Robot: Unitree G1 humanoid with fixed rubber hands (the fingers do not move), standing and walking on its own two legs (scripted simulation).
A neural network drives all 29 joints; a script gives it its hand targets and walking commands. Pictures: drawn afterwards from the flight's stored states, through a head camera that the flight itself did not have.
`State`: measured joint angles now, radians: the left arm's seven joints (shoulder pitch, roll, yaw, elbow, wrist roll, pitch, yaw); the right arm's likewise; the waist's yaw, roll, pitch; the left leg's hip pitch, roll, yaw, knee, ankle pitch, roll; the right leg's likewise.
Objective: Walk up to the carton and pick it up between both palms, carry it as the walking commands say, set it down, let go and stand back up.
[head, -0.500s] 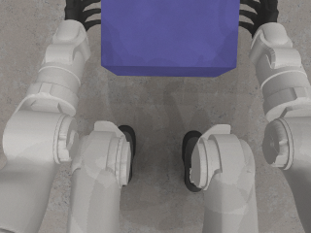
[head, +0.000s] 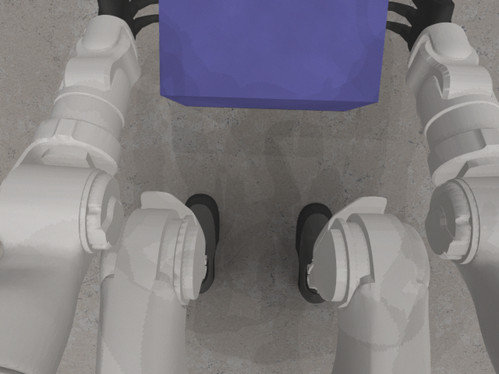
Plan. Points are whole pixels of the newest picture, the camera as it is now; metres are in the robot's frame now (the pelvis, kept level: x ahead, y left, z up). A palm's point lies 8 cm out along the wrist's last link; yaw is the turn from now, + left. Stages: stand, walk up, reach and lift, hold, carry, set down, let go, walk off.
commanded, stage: set down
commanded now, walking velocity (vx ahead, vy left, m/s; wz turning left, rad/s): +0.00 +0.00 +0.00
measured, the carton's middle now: (270, 14) +0.57 +0.00 -0.27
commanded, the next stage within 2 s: none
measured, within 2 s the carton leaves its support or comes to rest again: neither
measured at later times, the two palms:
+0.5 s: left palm (119, 23) +0.53 +0.19 -0.18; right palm (425, 31) +0.52 -0.19 -0.18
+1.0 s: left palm (112, 19) +0.53 +0.20 -0.19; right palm (428, 33) +0.53 -0.21 -0.20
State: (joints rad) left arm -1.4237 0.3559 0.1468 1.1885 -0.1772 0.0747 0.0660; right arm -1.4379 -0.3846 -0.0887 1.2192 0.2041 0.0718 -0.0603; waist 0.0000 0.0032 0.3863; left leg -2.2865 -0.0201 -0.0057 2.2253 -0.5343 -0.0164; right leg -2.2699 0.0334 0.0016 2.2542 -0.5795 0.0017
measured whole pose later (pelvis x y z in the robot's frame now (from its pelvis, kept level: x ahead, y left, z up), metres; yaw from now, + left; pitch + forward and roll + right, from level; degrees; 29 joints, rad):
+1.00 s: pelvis +0.00 +0.00 -0.01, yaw +0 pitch +34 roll +1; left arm -1.46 0.41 0.10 1.25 -0.25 0.00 0.08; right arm -1.43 -0.41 -0.05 1.22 0.26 0.00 -0.07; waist 0.00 0.01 0.43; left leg -2.29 0.00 0.01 2.25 -0.55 -0.01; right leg -2.28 0.00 -0.01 2.28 -0.59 -0.01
